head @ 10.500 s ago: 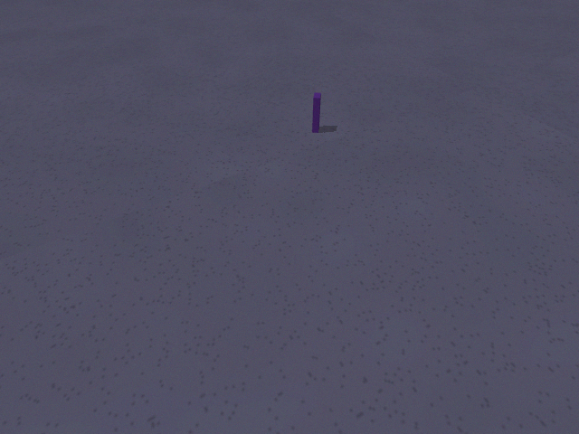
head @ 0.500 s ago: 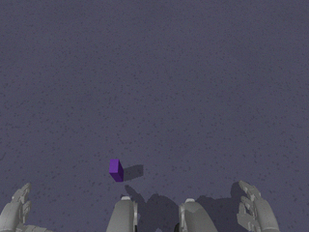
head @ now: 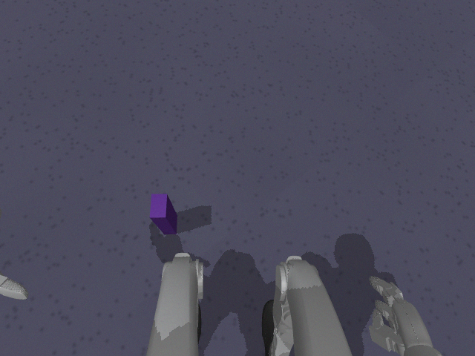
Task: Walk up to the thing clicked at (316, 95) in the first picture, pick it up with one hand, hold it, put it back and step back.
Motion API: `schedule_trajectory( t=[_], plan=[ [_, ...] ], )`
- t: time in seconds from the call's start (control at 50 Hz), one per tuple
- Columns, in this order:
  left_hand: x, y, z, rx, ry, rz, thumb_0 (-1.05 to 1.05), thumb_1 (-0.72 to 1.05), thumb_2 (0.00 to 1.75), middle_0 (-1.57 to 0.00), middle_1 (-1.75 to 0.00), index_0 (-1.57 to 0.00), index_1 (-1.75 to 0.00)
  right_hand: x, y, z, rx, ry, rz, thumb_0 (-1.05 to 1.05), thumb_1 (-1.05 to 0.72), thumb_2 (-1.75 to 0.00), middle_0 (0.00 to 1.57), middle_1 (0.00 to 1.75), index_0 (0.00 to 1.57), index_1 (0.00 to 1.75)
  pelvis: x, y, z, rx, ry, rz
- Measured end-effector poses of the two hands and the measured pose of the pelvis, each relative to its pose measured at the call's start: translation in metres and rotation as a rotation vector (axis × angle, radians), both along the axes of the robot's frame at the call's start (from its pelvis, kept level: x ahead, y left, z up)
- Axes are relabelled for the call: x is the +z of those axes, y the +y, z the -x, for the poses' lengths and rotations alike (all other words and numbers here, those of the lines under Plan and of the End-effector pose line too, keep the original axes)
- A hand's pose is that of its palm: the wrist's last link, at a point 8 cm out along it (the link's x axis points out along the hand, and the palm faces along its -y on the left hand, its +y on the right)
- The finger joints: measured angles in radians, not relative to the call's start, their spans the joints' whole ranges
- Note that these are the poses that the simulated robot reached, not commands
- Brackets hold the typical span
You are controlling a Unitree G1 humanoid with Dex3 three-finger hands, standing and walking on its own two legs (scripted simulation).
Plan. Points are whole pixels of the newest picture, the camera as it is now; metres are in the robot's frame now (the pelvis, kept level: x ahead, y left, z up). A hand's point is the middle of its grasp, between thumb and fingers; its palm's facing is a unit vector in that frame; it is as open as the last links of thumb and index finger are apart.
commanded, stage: go down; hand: left
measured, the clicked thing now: (165, 216) +0.42 +0.21 -0.41
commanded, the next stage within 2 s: approach in 1.30 s
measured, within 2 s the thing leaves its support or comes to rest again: neither
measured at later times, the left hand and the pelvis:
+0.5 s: hand (13, 230) +0.32 +0.40 -0.09, palm faces +0.18 -0.98 -0.12, open 17.6 cm; pelvis -0.01 +0.00 -0.07, yaw -2 degrees
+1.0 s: hand (15, 224) +0.33 +0.41 -0.10, palm faces +0.17 -0.98 -0.10, open 17.4 cm; pelvis -0.02 +0.00 -0.10, yaw -2 degrees
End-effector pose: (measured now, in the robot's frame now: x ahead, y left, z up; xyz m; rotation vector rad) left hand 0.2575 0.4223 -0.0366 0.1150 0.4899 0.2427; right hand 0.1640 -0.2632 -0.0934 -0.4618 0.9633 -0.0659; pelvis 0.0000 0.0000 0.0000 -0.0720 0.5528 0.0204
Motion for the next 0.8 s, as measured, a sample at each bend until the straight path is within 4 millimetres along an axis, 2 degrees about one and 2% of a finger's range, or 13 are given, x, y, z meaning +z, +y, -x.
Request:
schedule_trajectory(
  t=[0.2,0.42,0.56,0.8],
  plan=[
    [-0.023,0.008,-0.027,-0.056,-0.092,0.016,-0.01,-0.59,0.10,-0.03,-0.06,-0.02,-0.06,-0.033,-0.004,0.003,0.018,0.001,0.032,0.01,-0.91,-0.90,0.21,0.30,0.21,0.30,-0.036,0.000,0.010,-0.009,0.021,0.016],
    [-0.035,0.020,-0.025,-0.033,-0.129,0.018,-0.01,-0.56,0.11,-0.01,-0.06,-0.01,-0.06,-0.061,-0.005,0.010,0.030,0.035,0.032,0.01,-0.91,-0.91,0.21,0.30,0.21,0.30,-0.058,-0.001,0.012,-0.014,0.034,0.016],
    [-0.046,0.023,-0.033,-0.055,-0.168,0.018,-0.01,-0.55,0.11,-0.01,-0.06,-0.01,-0.06,-0.077,-0.007,0.009,0.053,0.040,0.049,0.01,-0.91,-0.91,0.21,0.30,0.21,0.30,-0.075,-0.002,0.016,-0.016,0.032,0.021],
    [-0.052,0.027,-0.038,-0.063,-0.189,0.027,-0.01,-0.52,0.12,-0.01,-0.06,-0.01,-0.06,-0.086,-0.008,0.017,0.043,0.039,0.058,0.01,-0.91,-0.91,0.21,0.30,0.21,0.30,-0.088,0.000,0.019,-0.020,0.027,0.028]
  ],
)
